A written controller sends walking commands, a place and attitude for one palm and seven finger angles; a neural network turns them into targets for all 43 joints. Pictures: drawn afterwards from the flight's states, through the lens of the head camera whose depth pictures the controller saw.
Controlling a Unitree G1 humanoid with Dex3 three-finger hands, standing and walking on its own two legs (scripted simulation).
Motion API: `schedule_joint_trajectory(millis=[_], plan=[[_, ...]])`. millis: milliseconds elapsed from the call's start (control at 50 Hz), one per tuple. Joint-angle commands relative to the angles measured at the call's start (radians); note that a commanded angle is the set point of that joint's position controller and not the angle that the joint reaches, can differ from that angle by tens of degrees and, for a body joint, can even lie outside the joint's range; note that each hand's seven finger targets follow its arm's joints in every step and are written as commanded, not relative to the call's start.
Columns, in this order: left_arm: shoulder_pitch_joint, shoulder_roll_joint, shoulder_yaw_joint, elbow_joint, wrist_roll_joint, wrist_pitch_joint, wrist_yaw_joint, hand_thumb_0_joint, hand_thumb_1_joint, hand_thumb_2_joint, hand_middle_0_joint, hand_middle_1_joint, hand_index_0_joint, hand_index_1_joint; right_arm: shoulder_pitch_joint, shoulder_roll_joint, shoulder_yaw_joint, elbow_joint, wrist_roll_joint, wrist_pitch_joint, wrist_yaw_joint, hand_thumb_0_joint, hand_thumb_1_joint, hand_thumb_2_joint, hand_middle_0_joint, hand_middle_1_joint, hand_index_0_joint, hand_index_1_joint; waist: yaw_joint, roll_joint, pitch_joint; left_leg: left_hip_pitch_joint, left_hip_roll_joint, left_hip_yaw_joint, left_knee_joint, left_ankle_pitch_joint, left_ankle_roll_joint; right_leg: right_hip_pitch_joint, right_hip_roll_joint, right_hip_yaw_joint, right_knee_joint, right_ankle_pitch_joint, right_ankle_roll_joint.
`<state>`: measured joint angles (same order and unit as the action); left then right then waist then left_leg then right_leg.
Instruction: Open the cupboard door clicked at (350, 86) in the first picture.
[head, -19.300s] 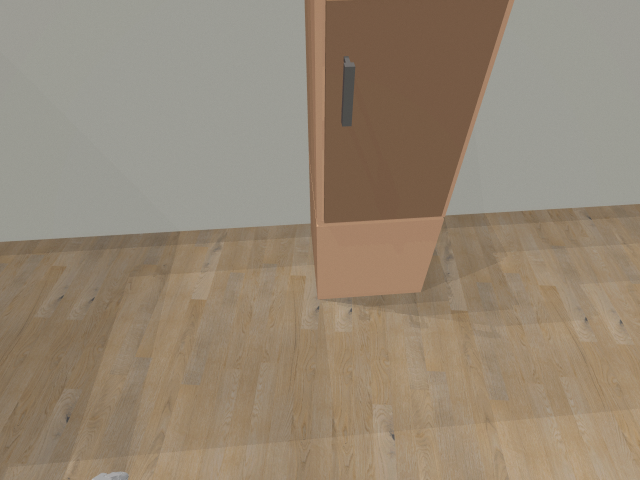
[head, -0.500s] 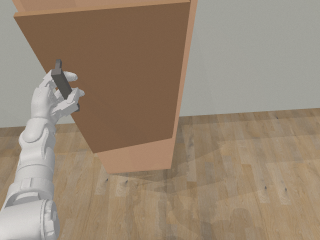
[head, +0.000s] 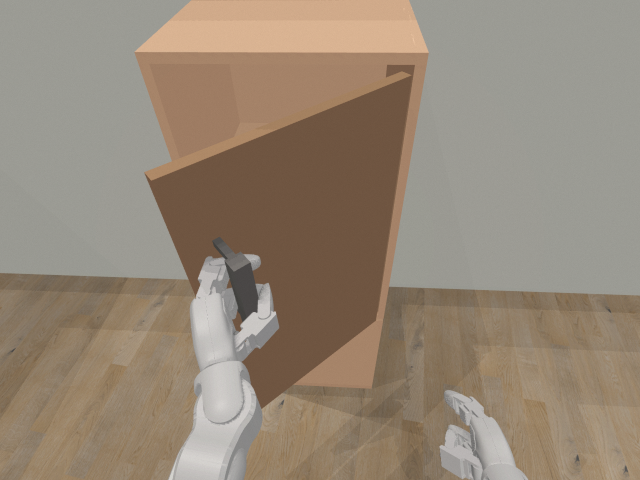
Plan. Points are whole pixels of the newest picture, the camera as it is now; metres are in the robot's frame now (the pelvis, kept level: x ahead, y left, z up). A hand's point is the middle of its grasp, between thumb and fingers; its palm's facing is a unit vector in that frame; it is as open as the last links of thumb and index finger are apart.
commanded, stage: pull the door open along its arc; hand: left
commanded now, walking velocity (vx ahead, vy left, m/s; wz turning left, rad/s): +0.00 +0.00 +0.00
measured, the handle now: (238, 287) +0.32 +0.13 +0.10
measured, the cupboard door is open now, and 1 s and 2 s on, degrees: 43 46 49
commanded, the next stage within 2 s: open thumb and fingers to let go in 0.06 s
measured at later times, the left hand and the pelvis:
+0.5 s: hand (279, 328) +0.26 +0.07 +0.11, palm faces +0.40 -0.92 -0.01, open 8.9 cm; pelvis -0.02 -0.02 +0.00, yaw +2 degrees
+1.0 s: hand (282, 325) +0.27 +0.06 +0.10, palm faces +0.33 -0.95 -0.03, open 15.3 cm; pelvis -0.04 +0.01 +0.00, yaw +1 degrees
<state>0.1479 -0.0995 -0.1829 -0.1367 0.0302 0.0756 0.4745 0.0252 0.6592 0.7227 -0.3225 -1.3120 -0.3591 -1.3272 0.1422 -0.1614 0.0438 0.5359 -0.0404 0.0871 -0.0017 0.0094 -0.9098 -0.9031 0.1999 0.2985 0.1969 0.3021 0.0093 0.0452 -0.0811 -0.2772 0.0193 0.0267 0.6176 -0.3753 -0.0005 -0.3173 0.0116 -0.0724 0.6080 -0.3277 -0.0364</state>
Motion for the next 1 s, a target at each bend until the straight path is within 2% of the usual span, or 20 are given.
schedule_joint_trajectory(millis=[0, 40, 80, 120, 140, 180, 260, 320, 440, 500, 540, 580, 640, 680, 740, 800, 840, 900, 940, 980], plan=[[0.029, -0.015, -0.016, -0.317, 0.049, -0.049, 0.047, 0.000, 0.900, 0.900, -0.400, -1.350, -0.400, -1.350, -0.124, -0.087, -0.044, -0.157, -0.002, -0.019, 0.005, 0.000, -0.900, -0.900, 0.200, 0.300, 0.200, 0.300, 0.037, -0.085, -0.120, 0.019, -0.012, -0.018, -0.041, 0.352, 0.012, 0.171, -0.030, 0.042, -0.077, 0.406, -0.004], [0.020, -0.053, -0.062, -0.343, 0.045, -0.040, 0.054, 0.000, 0.900, 0.900, -0.400, -1.350, -0.400, -1.350, -0.140, -0.084, -0.041, -0.154, 0.000, -0.011, 0.015, 0.000, -0.900, -0.900, 0.200, 0.300, 0.200, 0.300, 0.028, -0.052, -0.114, 0.025, -0.014, -0.020, -0.029, 0.358, 0.010, 0.162, -0.032, 0.041, -0.070, 0.424, -0.007], [-0.054, -0.090, -0.098, -0.318, 0.038, -0.029, 0.070, 0.000, 0.900, 0.900, -0.400, -1.350, -0.400, -1.350, -0.159, -0.085, -0.039, -0.145, 0.003, -0.015, 0.020, 0.000, -0.900, -0.900, 0.200, 0.300, 0.200, 0.300, 0.012, -0.082, -0.078, 0.016, -0.015, -0.030, -0.013, 0.324, 0.012, 0.125, -0.033, 0.037, -0.081, 0.382, -0.003], [-0.137, -0.092, -0.093, -0.277, 0.033, -0.024, 0.093, 0.000, 0.900, 0.900, -0.400, -1.350, -0.400, -1.350, -0.170, -0.088, -0.038, -0.126, -0.001, -0.024, 0.016, 0.000, -0.900, -0.900, 0.200, 0.300, 0.200, 0.300, 0.002, -0.108, -0.081, 0.020, -0.024, -0.034, 0.000, 0.282, 0.014, 0.096, -0.041, 0.045, -0.096, 0.327, 0.006], [-0.244, -0.060, -0.060, -0.253, 0.032, -0.028, 0.108, 0.000, 0.900, 0.900, -0.400, -1.350, -0.400, -1.350, -0.174, -0.090, -0.035, -0.115, -0.001, -0.027, 0.006, 0.000, -0.900, -0.900, 0.200, 0.300, 0.200, 0.300, -0.007, -0.120, -0.075, 0.010, -0.031, -0.036, 0.005, 0.257, 0.017, 0.079, -0.046, 0.057, -0.109, 0.290, 0.011], [-0.257, -0.045, -0.043, -0.212, 0.035, -0.035, 0.113, 0.000, 0.760, 0.840, -0.390, -1.335, -0.390, -1.335, -0.170, -0.087, -0.039, -0.105, -0.002, -0.032, -0.006, 0.000, -0.900, -0.900, 0.200, 0.300, 0.200, 0.300, 0.003, -0.161, -0.087, 0.013, -0.037, -0.039, 0.002, 0.240, 0.019, 0.092, -0.056, 0.081, -0.140, 0.253, 0.018], [-0.217, -0.073, -0.065, -0.200, 0.038, -0.055, 0.090, 0.000, 0.480, 0.720, -0.370, -1.305, -0.370, -1.305, -0.141, -0.082, -0.043, -0.110, -0.004, -0.044, -0.010, 0.000, -0.900, -0.900, 0.200, 0.300, 0.200, 0.300, 0.013, -0.148, -0.147, 0.025, -0.037, -0.035, -0.010, 0.281, 0.020, 0.143, -0.062, 0.080, -0.113, 0.373, 0.025], [-0.213, -0.043, -0.042, -0.207, 0.031, -0.076, 0.066, 0.000, 0.270, 0.630, -0.355, -1.283, -0.355, -1.283, -0.133, -0.082, -0.043, -0.112, -0.002, -0.047, -0.016, 0.000, -0.900, -0.900, 0.200, 0.300, 0.200, 0.300, 0.017, -0.141, -0.153, 0.020, -0.037, -0.033, -0.024, 0.275, 0.019, 0.165, -0.068, 0.088, -0.118, 0.388, 0.029], [-0.297, -0.045, -0.061, -0.169, 0.046, -0.107, 0.051, 0.000, -0.150, 0.450, -0.325, -1.237, -0.325, -1.237, -0.137, -0.088, -0.042, -0.107, -0.002, -0.063, -0.025, 0.000, -0.900, -0.900, 0.200, 0.300, 0.200, 0.300, -0.006, -0.134, -0.091, 0.019, -0.039, -0.037, -0.028, 0.203, 0.025, 0.103, -0.074, 0.106, -0.170, 0.194, 0.025], [-0.316, -0.043, -0.049, -0.126, 0.042, -0.113, 0.055, 0.000, -0.360, 0.360, -0.310, -1.215, -0.310, -1.215, -0.138, -0.088, -0.044, -0.102, -0.001, -0.077, -0.028, 0.000, -0.900, -0.900, 0.200, 0.300, 0.200, 0.300, 0.001, -0.156, -0.092, 0.022, -0.038, -0.039, -0.035, 0.181, 0.026, 0.092, -0.070, 0.104, -0.187, 0.121, 0.023], [-0.336, -0.042, -0.042, -0.111, 0.036, -0.116, 0.057, 0.000, -0.500, 0.300, -0.300, -1.200, -0.300, -1.200, -0.146, -0.086, -0.042, -0.098, -0.001, -0.080, -0.030, 0.000, -0.900, -0.900, 0.200, 0.300, 0.200, 0.300, 0.006, -0.138, -0.087, 0.019, -0.041, -0.036, -0.039, 0.171, 0.025, 0.091, -0.072, 0.109, -0.197, 0.094, 0.021], [-0.343, -0.043, -0.039, -0.085, 0.041, -0.114, 0.064, 0.000, -0.500, 0.300, -0.300, -1.200, -0.300, -1.200, -0.143, -0.086, -0.045, -0.094, -0.002, -0.082, -0.029, 0.000, -0.900, -0.900, 0.200, 0.300, 0.200, 0.300, 0.011, -0.137, -0.089, 0.024, -0.039, -0.036, -0.045, 0.173, 0.025, 0.087, -0.066, 0.096, -0.195, 0.081, 0.017], [-0.367, -0.049, -0.025, -0.053, 0.036, -0.111, 0.077, 0.000, -0.500, 0.300, -0.275, -1.050, -0.275, -1.050, -0.145, -0.084, -0.043, -0.091, -0.001, -0.077, -0.029, 0.000, -0.900, -0.900, 0.200, 0.300, 0.200, 0.300, 0.015, -0.154, -0.085, 0.024, -0.038, -0.036, -0.058, 0.170, 0.024, 0.089, -0.061, 0.082, -0.194, 0.068, 0.014], [-0.386, -0.048, -0.028, -0.045, 0.045, -0.110, 0.084, 0.000, -0.500, 0.300, -0.258, -0.950, -0.258, -0.950, -0.148, -0.084, -0.045, -0.089, 0.000, -0.074, -0.027, 0.000, -0.900, -0.900, 0.200, 0.300, 0.200, 0.300, 0.016, -0.131, -0.089, 0.029, -0.034, -0.037, -0.066, 0.173, 0.023, 0.087, -0.057, 0.075, -0.189, 0.064, 0.009], [-0.422, -0.092, -0.068, -0.035, 0.057, -0.104, 0.097, 0.000, -0.500, 0.300, -0.233, -0.800, -0.233, -0.800, -0.146, -0.085, -0.045, -0.087, -0.001, -0.071, -0.018, 0.000, -0.900, -0.900, 0.200, 0.300, 0.200, 0.300, 0.007, -0.099, -0.091, 0.038, -0.028, -0.038, -0.068, 0.177, 0.020, 0.063, -0.047, 0.052, -0.163, 0.074, 0.002], [-0.419, -0.106, -0.074, -0.040, 0.061, -0.098, 0.112, 0.000, -0.500, 0.300, -0.208, -0.650, -0.208, -0.650, -0.146, -0.087, -0.048, -0.089, 0.000, -0.066, -0.010, 0.000, -0.900, -0.900, 0.200, 0.300, 0.200, 0.300, 0.017, -0.097, -0.117, 0.039, -0.022, -0.044, -0.075, 0.197, 0.016, 0.071, -0.036, 0.030, -0.132, 0.099, -0.004], [-0.445, -0.121, -0.089, -0.036, 0.061, -0.089, 0.120, 0.000, -0.500, 0.300, -0.192, -0.550, -0.192, -0.550, -0.148, -0.085, -0.045, -0.088, 0.001, -0.063, -0.005, 0.000, -0.900, -0.900, 0.200, 0.300, 0.200, 0.300, 0.010, -0.086, -0.108, 0.032, -0.021, -0.046, -0.075, 0.190, 0.013, 0.056, -0.032, 0.019, -0.118, 0.097, -0.006], [-0.474, -0.108, -0.070, -0.009, 0.053, -0.080, 0.127, 0.000, -0.500, 0.300, -0.167, -0.400, -0.167, -0.400, -0.161, -0.088, -0.043, -0.082, 0.004, -0.055, -0.006, 0.000, -0.900, -0.900, 0.200, 0.300, 0.200, 0.300, 0.012, -0.114, -0.087, 0.018, -0.020, -0.052, -0.082, 0.162, 0.011, 0.048, -0.030, 0.018, -0.123, 0.059, -0.006], [-0.491, -0.122, -0.079, -0.015, 0.056, -0.075, 0.136, 0.000, -0.500, 0.300, -0.150, -0.300, -0.150, -0.300, -0.166, -0.084, -0.044, -0.081, 0.003, -0.052, -0.005, 0.000, -0.900, -0.900, 0.200, 0.300, 0.200, 0.300, 0.013, -0.092, -0.108, 0.026, -0.019, -0.051, -0.075, 0.175, 0.011, 0.046, -0.026, 0.016, -0.111, 0.074, -0.009], [-0.484, -0.143, -0.091, 0.005, 0.057, -0.064, 0.141, 0.000, -0.500, 0.300, -0.150, -0.300, -0.150, -0.300, -0.167, -0.085, -0.044, -0.078, 0.003, -0.049, 0.001, 0.000, -0.900, -0.900, 0.200, 0.300, 0.200, 0.300, 0.016, -0.099, -0.105, 0.021, -0.017, -0.055, -0.077, 0.179, 0.008, 0.041, -0.024, 0.006, -0.102, 0.079, -0.010]])
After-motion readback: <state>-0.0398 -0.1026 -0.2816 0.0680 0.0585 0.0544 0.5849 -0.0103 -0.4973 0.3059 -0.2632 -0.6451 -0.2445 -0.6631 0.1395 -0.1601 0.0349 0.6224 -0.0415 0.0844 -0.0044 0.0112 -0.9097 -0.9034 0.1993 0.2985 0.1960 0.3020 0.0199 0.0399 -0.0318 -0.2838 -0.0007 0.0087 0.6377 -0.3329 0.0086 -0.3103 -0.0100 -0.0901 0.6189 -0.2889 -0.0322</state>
